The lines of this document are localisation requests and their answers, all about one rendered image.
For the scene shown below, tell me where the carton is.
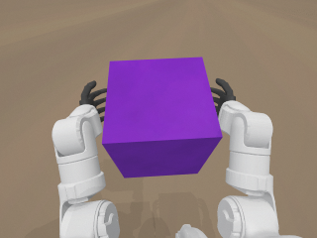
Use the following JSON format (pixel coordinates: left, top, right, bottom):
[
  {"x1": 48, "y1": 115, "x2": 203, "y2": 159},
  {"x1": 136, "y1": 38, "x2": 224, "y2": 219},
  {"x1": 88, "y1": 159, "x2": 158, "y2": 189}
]
[{"x1": 102, "y1": 57, "x2": 223, "y2": 179}]

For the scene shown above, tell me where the robot left forearm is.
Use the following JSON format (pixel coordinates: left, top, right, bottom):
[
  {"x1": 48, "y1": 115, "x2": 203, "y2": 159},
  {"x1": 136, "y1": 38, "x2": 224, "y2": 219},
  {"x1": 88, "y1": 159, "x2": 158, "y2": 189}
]
[{"x1": 52, "y1": 104, "x2": 106, "y2": 238}]

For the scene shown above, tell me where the robot right hand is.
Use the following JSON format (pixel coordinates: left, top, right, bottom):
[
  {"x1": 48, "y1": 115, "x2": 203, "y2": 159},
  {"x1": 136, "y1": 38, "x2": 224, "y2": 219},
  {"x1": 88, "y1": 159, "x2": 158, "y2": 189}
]
[{"x1": 210, "y1": 78, "x2": 236, "y2": 117}]

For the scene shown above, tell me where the robot right thigh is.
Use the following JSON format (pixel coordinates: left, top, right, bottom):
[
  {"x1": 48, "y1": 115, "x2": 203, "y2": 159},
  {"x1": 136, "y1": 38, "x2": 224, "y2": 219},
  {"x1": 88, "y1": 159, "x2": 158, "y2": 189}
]
[{"x1": 175, "y1": 227, "x2": 208, "y2": 238}]

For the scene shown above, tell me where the robot left hand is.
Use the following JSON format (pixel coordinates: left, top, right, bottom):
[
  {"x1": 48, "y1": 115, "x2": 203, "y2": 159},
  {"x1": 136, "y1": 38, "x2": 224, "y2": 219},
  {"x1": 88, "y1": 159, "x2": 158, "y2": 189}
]
[{"x1": 79, "y1": 80, "x2": 107, "y2": 122}]

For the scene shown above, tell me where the robot right upper arm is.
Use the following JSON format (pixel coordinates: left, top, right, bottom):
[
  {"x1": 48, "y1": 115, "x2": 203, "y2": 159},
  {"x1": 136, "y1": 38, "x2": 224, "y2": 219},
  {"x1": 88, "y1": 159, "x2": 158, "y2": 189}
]
[{"x1": 217, "y1": 195, "x2": 302, "y2": 238}]

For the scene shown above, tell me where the robot left upper arm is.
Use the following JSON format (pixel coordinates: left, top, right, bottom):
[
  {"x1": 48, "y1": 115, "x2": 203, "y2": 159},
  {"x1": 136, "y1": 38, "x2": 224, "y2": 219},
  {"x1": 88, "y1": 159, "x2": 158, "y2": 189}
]
[{"x1": 60, "y1": 199, "x2": 120, "y2": 238}]

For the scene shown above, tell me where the right robot shin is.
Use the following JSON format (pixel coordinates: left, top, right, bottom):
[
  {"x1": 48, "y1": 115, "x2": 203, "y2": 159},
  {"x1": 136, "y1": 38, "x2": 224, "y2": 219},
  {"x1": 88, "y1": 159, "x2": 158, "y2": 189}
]
[{"x1": 180, "y1": 224, "x2": 191, "y2": 230}]

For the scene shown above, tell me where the robot right forearm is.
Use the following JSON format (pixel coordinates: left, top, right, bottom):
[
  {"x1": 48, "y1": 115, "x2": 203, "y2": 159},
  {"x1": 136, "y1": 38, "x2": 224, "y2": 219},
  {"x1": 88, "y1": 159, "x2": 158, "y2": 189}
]
[{"x1": 218, "y1": 100, "x2": 279, "y2": 230}]

